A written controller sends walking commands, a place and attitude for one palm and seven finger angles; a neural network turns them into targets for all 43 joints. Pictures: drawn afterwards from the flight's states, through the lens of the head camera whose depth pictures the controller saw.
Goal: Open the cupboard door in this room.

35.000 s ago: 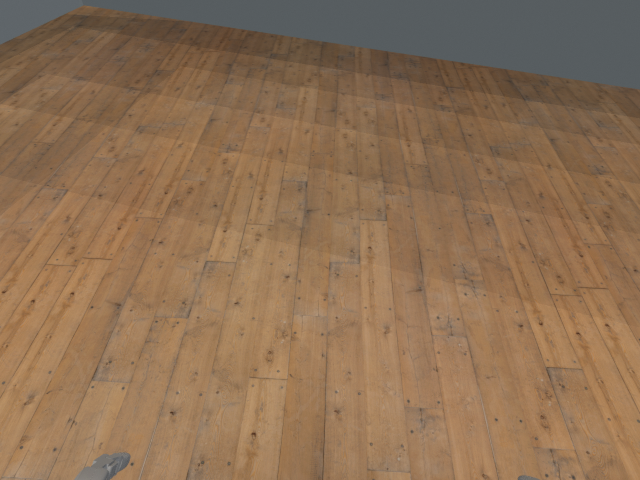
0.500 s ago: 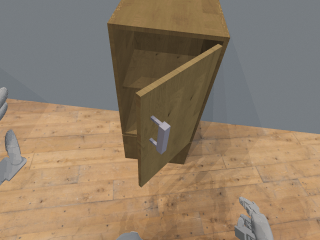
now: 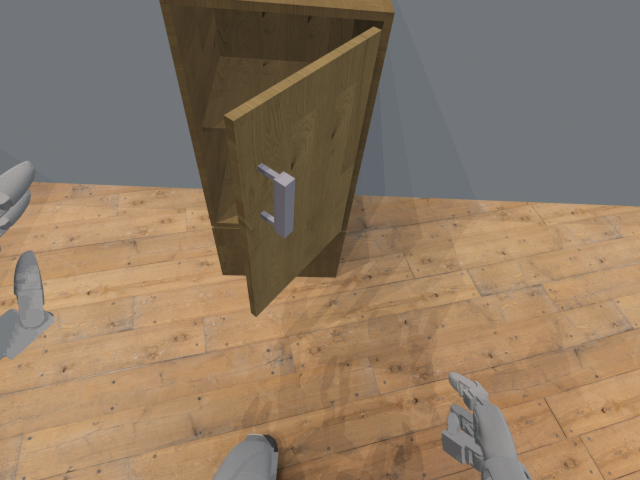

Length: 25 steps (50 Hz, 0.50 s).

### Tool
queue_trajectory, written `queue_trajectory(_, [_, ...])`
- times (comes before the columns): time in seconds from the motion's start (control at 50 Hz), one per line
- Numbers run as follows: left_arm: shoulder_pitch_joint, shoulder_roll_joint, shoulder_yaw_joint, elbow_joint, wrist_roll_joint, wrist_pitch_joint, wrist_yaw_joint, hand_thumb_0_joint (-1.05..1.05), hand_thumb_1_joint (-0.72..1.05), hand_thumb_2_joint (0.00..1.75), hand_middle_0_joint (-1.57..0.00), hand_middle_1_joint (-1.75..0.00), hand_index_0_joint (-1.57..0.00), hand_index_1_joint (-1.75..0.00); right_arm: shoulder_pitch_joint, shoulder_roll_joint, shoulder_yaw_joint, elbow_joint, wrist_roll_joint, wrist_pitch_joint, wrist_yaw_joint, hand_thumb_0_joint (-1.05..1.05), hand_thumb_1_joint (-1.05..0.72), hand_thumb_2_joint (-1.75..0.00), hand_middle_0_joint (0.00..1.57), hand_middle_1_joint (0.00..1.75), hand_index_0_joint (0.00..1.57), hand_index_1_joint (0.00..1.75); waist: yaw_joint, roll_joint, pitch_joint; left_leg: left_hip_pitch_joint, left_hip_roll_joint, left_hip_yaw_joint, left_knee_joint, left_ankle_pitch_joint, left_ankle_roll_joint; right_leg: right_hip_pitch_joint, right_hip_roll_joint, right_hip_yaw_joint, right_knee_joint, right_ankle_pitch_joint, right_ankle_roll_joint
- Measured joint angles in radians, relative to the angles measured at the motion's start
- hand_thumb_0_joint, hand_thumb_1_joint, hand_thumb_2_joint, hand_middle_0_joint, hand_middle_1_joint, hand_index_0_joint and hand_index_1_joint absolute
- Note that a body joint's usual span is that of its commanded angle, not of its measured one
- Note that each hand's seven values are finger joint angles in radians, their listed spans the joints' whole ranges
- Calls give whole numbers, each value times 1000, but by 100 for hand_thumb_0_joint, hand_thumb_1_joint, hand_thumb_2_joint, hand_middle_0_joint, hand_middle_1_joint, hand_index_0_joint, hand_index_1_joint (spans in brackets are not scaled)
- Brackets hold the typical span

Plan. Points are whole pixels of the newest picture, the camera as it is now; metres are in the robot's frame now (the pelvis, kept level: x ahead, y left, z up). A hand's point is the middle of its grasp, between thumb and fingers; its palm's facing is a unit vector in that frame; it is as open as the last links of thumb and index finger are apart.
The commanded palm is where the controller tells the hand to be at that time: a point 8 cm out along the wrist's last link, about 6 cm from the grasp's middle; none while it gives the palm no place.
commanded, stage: stop stepping back and stand still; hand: left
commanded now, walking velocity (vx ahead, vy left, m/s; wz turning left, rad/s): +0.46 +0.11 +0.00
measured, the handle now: (274, 200) +0.53 +0.12 -0.02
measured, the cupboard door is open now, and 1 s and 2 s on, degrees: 51 51 51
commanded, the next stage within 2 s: let the arm hang, fingers relaxed in 1.26 s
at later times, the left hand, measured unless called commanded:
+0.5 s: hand out of the picture +0.12 +0.25 +0.18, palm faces +0.46 -0.76 -0.46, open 7.4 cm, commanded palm +0.07 +0.29 +0.19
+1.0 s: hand out of the picture +0.08 +0.28 +0.17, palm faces +0.46 -0.78 -0.43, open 7.4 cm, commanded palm +0.03 +0.31 +0.19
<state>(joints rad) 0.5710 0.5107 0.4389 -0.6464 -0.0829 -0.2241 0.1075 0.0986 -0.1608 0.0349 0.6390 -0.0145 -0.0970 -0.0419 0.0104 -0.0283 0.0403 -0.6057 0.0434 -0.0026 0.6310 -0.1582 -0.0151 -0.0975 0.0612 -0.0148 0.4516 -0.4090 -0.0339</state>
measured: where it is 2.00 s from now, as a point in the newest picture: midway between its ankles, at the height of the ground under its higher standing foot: outside the picture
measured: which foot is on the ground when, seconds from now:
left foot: up 0.00-0.08, down 0.10-0.30, up 0.32-0.46, down 0.48-1.00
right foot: down 0.00-1.00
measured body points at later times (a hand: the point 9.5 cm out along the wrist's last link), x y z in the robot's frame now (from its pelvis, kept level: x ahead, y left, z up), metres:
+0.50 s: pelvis -0.06 -0.02 +0.01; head -0.07 -0.01 +0.46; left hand +0.09 +0.28 +0.21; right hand +0.08 -0.27 -0.08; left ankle -0.04 +0.11 -0.73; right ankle -0.08 -0.11 -0.73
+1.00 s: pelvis -0.10 +0.01 +0.01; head -0.11 +0.02 +0.46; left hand +0.05 +0.32 +0.19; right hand +0.06 -0.22 -0.07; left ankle -0.04 +0.11 -0.73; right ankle -0.08 -0.10 -0.72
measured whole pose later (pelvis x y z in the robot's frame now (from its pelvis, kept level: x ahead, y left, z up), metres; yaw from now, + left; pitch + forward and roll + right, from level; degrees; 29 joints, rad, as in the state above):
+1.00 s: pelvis -0.10 +0.01 +0.01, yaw +1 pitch -2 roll -1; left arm 0.53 0.39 0.40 -0.44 -0.03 -0.19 0.15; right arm 0.24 -0.20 0.02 0.65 0.00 -0.13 -0.09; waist 0.01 -0.01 0.02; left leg -0.28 0.01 0.02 0.45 -0.14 0.03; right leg -0.19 0.03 -0.03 0.44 -0.23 -0.01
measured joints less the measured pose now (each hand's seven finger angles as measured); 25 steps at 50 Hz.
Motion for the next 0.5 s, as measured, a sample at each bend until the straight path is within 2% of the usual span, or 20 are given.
queue_trajectory(0.04, [52, 12, 13, -19, 8, 1, -4, 1, 89, 90, -21, -30, -22, -30, 61, -9, 1, 10, 14, 13, -6, 1, -91, -90, 20, 30, 20, 30, 2, -25, -43, 23, -32, 6, 140, -65, 0, 2, -19, 16, 12, -6, 9])
queue_trajectory(0.06, [76, 14, 27, -23, 11, 2, 0, 1, 89, 90, -21, -30, -22, -30, 92, -14, 1, 12, 17, 19, -12, 1, -91, -90, 20, 30, 20, 30, -1, -36, -65, 64, -38, 19, 133, -60, 4, 5, -26, 22, 15, -9, 10])
queue_trajectory(0.1, [92, 8, 45, -9, 13, 5, 13, 1, 89, 90, -21, -30, -22, -30, 145, -38, -2, 11, 21, 16, -26, 1, -91, -90, 20, 30, 20, 30, -16, -30, -104, 172, -42, 30, 12, -30, 25, 3, -28, 17, 39, -26, 15])
queue_trajectory(0.12, [74, 2, 48, 16, 13, 8, 18, 1, 89, 90, -21, -30, -22, -30, 157, -49, -11, 18, 22, 9, -35, 1, -91, -90, 20, 30, 20, 30, -28, -28, -112, 199, -53, 26, -33, -89, 41, -10, -35, 8, 71, -42, 19])
queue_trajectory(0.16, [5, -20, 42, 96, 14, 18, 29, 1, 89, 90, -21, -30, -22, -30, 157, -61, -24, 34, 25, -3, -45, 1, -91, -90, 20, 30, 20, 30, -31, -37, -97, 208, -75, 34, -53, -71, 55, -43, -59, 7, 144, -47, 32])
queue_trajectory(0.24, [-61, -54, 30, 203, 19, 54, 43, 1, 89, 90, -21, -30, -21, -30, 142, -65, -25, 27, 12, -32, -39, 1, -91, -90, 20, 30, 20, 30, -44, -30, -57, 229, -75, 44, -115, 20, 46, -100, -57, 10, 175, -54, 37])
queue_trajectory(0.28, [-50, -71, 5, 199, 26, 63, 39, 1, 89, 90, -21, -30, -21, -30, 144, -63, -23, 12, 12, -37, -32, 1, -91, -90, 20, 30, 20, 30, -62, -13, -42, 232, -68, 27, -133, 42, 38, -92, -45, -8, 138, 22, 12])
queue_trajectory(0.32, [-7, -86, -29, 163, 33, 60, 28, 1, 89, 90, -20, -30, -21, -30, 155, -60, -24, 5, 11, -30, -24, 1, -91, -90, 20, 30, 20, 30, -72, 8, -44, 210, -59, -1, -91, -29, 27, -79, -29, -31, 101, 53, -12])
queue_trajectory(0.38, [76, -92, -53, 98, 40, 31, 16, 1, 89, 90, -21, -30, -21, -30, 179, -51, -30, 28, 12, -15, -18, 1, -91, -90, 20, 30, 20, 30, -42, -2, -78, 155, -59, -14, 148, -110, 8, -80, -20, -21, 59, 79, -27])
queue_trajectory(0.4, [90, -92, -52, 91, 44, 19, 16, 1, 89, 90, -21, -30, -21, -30, 187, -49, -31, 36, 13, -13, -20, 1, -91, -90, 20, 30, 20, 30, -32, -8, -89, 160, -55, -10, 177, -117, 8, -78, -19, -17, 45, 89, -28])
queue_trajectory(0.44, [80, -87, -44, 101, 51, 3, 22, 1, 89, 90, -21, -30, -22, -30, 202, -49, -32, 44, 14, -15, -31, 1, -91, -90, 20, 30, 20, 30, -19, -10, -99, 210, -37, 1, 115, -113, 14, -75, -19, -22, 29, 101, -27])
queue_trajectory(0.48, [39, -90, -34, 136, 54, -9, 32, 1, 89, 90, -21, -30, -22, -30, 208, -64, -34, 45, 13, -29, -43, 1, -91, -90, 20, 30, 20, 30, -15, 18, -97, 291, -13, -7, -37, -63, 25, -79, -8, -44, 37, 98, -24])
queue_trajectory(0.5, [11, -95, -30, 160, 54, -10, 36, 1, 89, 90, -21, -30, -22, -30, 202, -72, -38, 50, 13, -35, -48, 1, -91, -90, 20, 30, 20, 30, -14, 33, -92, 316, -7, -17, -88, -89, 10, -86, -4, -55, 50, 92, -21])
